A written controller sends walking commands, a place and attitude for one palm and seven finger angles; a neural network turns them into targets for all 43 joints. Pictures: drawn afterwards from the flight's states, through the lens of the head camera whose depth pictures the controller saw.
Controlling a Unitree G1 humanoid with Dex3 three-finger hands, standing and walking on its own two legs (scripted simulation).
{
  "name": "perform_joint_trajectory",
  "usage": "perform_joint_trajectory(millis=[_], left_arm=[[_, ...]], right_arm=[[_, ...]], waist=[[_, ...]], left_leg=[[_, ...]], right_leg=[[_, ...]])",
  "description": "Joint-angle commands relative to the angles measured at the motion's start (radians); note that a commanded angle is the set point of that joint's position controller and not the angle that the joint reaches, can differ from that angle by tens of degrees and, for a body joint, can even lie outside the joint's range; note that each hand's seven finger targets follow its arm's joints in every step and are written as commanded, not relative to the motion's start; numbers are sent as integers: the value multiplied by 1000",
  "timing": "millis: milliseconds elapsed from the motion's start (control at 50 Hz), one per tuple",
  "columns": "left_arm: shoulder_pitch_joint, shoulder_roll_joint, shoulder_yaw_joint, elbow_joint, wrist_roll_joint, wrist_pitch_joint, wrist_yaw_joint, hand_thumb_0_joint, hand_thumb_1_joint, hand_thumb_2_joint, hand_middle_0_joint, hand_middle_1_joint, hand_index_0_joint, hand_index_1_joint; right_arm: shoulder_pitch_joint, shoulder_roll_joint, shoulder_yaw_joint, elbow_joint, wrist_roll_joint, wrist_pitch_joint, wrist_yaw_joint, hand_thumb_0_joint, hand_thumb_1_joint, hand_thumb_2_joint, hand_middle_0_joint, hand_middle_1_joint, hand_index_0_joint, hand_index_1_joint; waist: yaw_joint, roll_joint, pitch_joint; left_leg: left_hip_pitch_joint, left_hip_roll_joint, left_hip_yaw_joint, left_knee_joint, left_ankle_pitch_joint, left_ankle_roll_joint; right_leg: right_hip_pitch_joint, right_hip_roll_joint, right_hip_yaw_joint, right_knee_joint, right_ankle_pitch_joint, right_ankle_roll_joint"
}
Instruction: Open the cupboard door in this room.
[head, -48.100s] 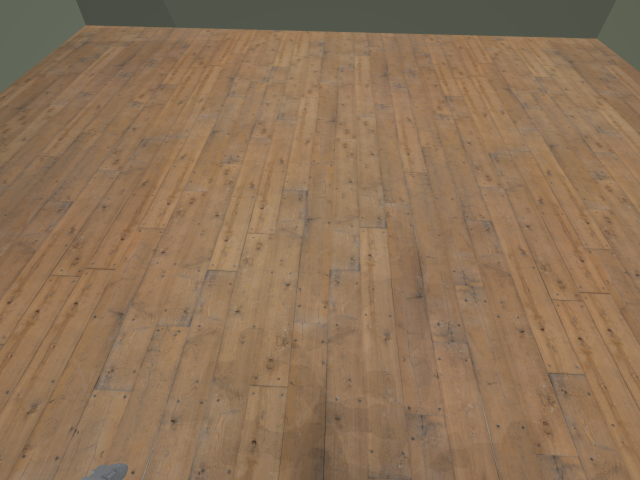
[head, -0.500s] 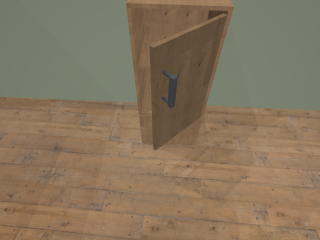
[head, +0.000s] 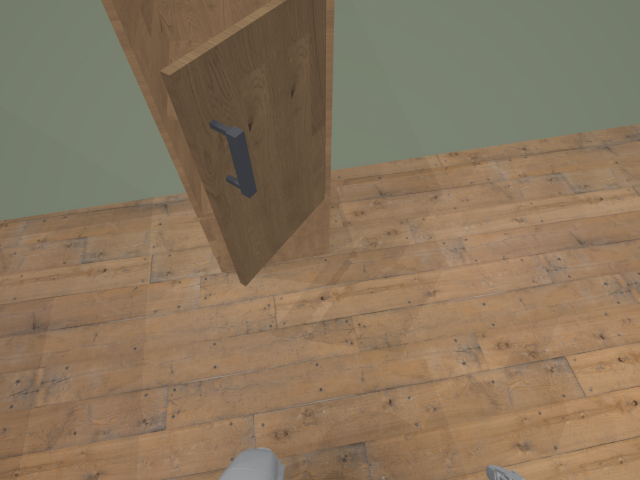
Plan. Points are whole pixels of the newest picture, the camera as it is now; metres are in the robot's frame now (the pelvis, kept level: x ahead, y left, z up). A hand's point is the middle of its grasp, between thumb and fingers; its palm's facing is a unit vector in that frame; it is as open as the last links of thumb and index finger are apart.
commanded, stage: walk to a spot facing it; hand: left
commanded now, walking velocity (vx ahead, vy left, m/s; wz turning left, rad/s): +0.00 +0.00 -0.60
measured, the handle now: (233, 160) +0.57 +0.20 +0.00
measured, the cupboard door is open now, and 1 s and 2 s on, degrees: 44 44 44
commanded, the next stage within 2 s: none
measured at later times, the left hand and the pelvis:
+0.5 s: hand (197, 446) +0.16 +0.20 -0.18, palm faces -0.28 -0.91 -0.29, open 7.4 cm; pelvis +0.00 +0.01 -0.02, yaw -18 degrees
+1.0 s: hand (272, 410) +0.22 +0.10 -0.17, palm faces -0.57 -0.78 -0.24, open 7.4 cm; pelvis +0.01 +0.00 -0.02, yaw -35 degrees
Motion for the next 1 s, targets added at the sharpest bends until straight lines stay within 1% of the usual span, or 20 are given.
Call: perform_joint_trajectory(millis=[0,80,120,140,160,260,340,360,380,420,520,580,620,660,740,860,880,900,920,980], left_arm=[[44,233,69,-70,7,-13,14,0,900,900,-200,-300,-200,-300],[-41,215,63,-94,-2,-6,11,0,900,900,-200,-300,-200,-300],[-42,135,40,-144,-19,-8,-14,0,900,900,-200,-300,-200,-300],[-73,173,48,-171,-7,-15,-25,0,900,900,-200,-300,-200,-300],[-93,172,52,-153,8,-9,-32,0,900,900,-200,-300,-200,-300],[-107,133,26,-161,-6,-3,-52,0,900,900,-200,-300,-200,-300],[-11,170,35,-134,-9,-10,-54,0,900,900,-200,-300,-200,-300],[42,239,49,-121,-2,-19,-44,0,900,900,-200,-300,-200,-300],[80,357,70,-116,4,-27,-25,0,900,900,-200,-300,-200,-300],[27,350,73,-134,1,-14,-8,0,900,900,-200,-300,-200,-300],[-102,292,51,-159,9,-7,0,0,900,900,-200,-300,-200,-300],[-152,261,41,-162,-2,6,-10,0,900,900,-200,-300,-200,-300],[-152,164,19,-212,-17,15,-28,0,900,900,-200,-300,-200,-300],[-171,194,39,-187,6,7,-43,0,900,900,-200,-300,-200,-300],[-158,128,14,-166,-6,10,-58,0,900,900,-200,-300,-200,-300],[-113,138,15,-152,-10,-5,-50,0,900,900,-200,-300,-200,-300],[-51,182,25,-134,-6,-12,-42,0,900,900,-200,-300,-200,-300],[11,286,49,-113,5,-21,-28,0,900,900,-200,-300,-200,-300],[81,353,62,-93,-7,-21,-19,0,900,900,-200,-300,-200,-300],[-3,265,56,-109,-5,-28,0,0,900,900,-200,-300,-200,-300]], right_arm=[[-20,-72,-20,-93,7,-32,-11,0,-900,-900,200,300,200,300],[114,-91,-23,-62,12,-49,-20,0,-900,-900,200,300,200,300],[148,-251,-47,-78,-17,-63,-30,0,-900,-900,200,300,200,300],[138,-260,-45,-99,-25,-56,-35,0,-900,-900,200,300,200,300],[133,-230,-38,-99,-37,-61,-26,0,-900,-900,200,300,200,300],[111,-201,-31,-112,-37,-57,-22,0,-900,-900,200,300,200,300],[101,-235,-43,-120,-21,-43,-7,0,-900,-900,200,300,200,300],[99,-193,-37,-137,-11,-40,0,0,-900,-900,200,300,200,300],[73,-108,-17,-184,0,-40,7,0,-900,-900,200,300,200,300],[39,-142,-19,-177,3,-36,2,0,-900,-900,200,300,200,300],[123,-96,-5,-107,2,-37,6,0,-900,-900,200,300,200,300],[255,-120,-10,-66,1,-44,0,0,-900,-900,200,300,200,300],[280,-296,-38,-86,-31,-62,-14,0,-900,-900,200,300,200,300],[202,-265,-28,-101,-34,-74,-11,0,-900,-900,200,300,200,300],[189,-206,-17,-91,-31,-70,-16,0,-900,-900,200,300,200,300],[234,-231,-36,-69,-20,-56,-2,0,-900,-900,200,300,200,300],[218,-215,-38,-84,-13,-53,4,0,-900,-900,200,300,200,300],[197,-138,-25,-116,-3,-49,8,0,-900,-900,200,300,200,300],[110,-117,-9,-157,-3,-41,7,0,-900,-900,200,300,200,300],[69,-141,-25,-144,-12,-47,12,0,-900,-900,200,300,200,300]], waist=[[11,-116,-173],[-66,-93,-203],[-66,361,-175],[-63,233,-127],[-57,135,-118],[-41,263,-158],[5,175,-149],[30,-14,-158],[52,-324,-183],[38,-228,-157],[-39,-124,-170],[-102,-85,-155],[-101,353,-111],[-56,191,-87],[-48,232,-139],[-45,217,-161],[-16,142,-166],[9,-154,-193],[76,-286,-178],[23,-251,-172]], left_leg=[[-22,-14,-10,-125,-19,5],[286,-5,-20,-504,176,17],[455,418,-435,-717,258,194],[302,492,-444,-696,311,274],[260,429,-379,-679,384,267],[317,263,-4,-499,763,159],[146,240,62,-354,518,81],[7,162,123,-179,302,24],[-167,33,169,63,-197,-19],[-182,71,11,209,-170,1],[60,33,64,-130,-34,-8],[292,26,49,-456,139,7],[290,464,-453,-770,5,190],[159,420,-357,-736,121,220],[295,285,18,-571,628,154],[252,305,98,-437,605,96],[157,271,135,-336,492,49],[-76,144,244,-141,112,-16],[-194,76,157,55,-252,-25],[-279,101,21,172,-66,-20]], right_leg=[[180,-260,322,-86,414,-142],[-24,-183,289,2,297,-42],[-352,10,-21,335,-349,77],[-332,-62,-87,508,-382,102],[-314,-63,-100,617,-340,106],[-191,-94,-224,390,-274,105],[104,-66,-267,77,-10,70],[237,-192,-79,-43,178,17],[288,-470,305,-141,423,-109],[153,-428,339,-147,125,-199],[-6,-304,172,-60,253,-126],[-184,-215,134,0,-6,-29],[-385,-27,-140,435,-386,91],[-320,-96,-112,668,-302,94],[-248,-116,-223,497,-254,111],[34,-80,-285,63,-81,71],[163,-128,-214,-47,75,43],[333,-367,102,-133,250,-44],[288,-508,273,-178,294,-155],[292,-370,226,-150,93,-161]])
